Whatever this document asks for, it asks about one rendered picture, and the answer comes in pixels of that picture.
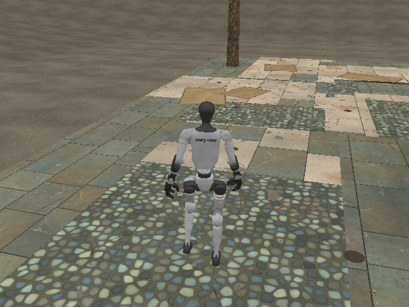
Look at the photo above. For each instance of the left robot forearm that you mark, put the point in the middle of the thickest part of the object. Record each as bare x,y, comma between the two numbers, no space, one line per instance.
173,172

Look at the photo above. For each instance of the right robot forearm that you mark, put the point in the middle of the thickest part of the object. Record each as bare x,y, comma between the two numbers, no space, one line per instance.
236,170

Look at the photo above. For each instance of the robot right shin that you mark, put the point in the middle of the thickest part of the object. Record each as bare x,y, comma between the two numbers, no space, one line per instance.
217,236

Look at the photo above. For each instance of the right robot hand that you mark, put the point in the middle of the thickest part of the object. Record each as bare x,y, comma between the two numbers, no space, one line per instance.
232,181

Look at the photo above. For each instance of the robot left thigh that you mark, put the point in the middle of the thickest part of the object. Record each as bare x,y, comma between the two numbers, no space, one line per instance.
189,187

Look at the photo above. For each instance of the left robot hand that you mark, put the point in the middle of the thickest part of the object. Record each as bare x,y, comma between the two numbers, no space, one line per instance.
168,189

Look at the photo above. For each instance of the robot left upper arm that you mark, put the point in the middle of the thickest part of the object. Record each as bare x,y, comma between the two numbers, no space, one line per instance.
182,145

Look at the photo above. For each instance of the robot right upper arm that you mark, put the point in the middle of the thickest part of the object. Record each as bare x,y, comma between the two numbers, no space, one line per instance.
228,144

